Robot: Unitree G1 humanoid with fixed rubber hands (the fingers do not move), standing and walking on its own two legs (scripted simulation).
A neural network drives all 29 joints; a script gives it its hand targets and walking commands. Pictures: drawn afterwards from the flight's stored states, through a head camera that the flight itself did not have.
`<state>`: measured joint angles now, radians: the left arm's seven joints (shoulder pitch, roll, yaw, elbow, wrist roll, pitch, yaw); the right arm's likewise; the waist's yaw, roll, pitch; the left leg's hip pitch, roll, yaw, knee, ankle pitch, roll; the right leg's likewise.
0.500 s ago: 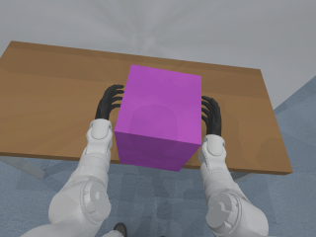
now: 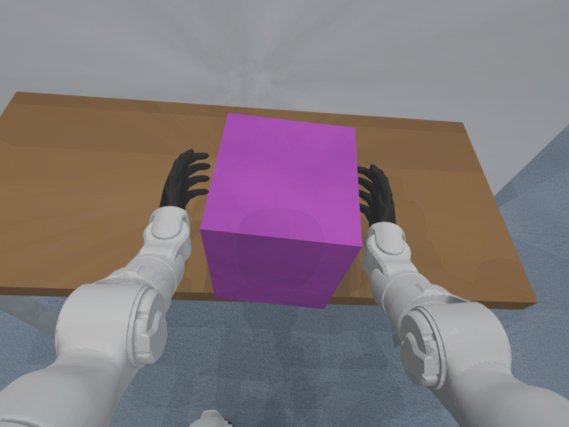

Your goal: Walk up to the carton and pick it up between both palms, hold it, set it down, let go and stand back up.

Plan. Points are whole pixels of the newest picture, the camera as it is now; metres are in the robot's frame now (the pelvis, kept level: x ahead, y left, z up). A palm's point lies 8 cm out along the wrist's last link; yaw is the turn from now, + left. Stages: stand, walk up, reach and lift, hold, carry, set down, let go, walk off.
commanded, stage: set down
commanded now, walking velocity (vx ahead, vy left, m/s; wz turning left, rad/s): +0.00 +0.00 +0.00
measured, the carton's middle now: (280, 219) +0.44 +0.03 -0.03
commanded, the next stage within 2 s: none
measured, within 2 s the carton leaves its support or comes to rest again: neither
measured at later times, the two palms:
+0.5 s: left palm (148, 188) +0.42 +0.22 +0.05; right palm (408, 203) +0.43 -0.16 +0.05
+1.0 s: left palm (109, 104) +0.43 +0.24 +0.19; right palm (444, 134) +0.44 -0.15 +0.19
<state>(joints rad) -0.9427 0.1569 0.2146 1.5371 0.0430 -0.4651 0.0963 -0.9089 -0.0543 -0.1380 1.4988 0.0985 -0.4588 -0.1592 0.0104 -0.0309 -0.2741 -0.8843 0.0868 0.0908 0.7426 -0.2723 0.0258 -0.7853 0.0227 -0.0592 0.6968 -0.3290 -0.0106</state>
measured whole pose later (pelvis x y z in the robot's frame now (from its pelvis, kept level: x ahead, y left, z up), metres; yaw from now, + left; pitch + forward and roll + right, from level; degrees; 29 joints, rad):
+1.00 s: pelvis +0.00 +0.00 +0.04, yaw +1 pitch +11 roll -1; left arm -0.99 0.36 0.00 1.13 -0.21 0.06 -0.02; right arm -0.96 -0.25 0.14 1.12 0.45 0.02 -0.15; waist 0.01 -0.04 -0.17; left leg -0.47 0.04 0.04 0.44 -0.15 0.00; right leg -0.37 0.02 -0.03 0.39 -0.20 -0.01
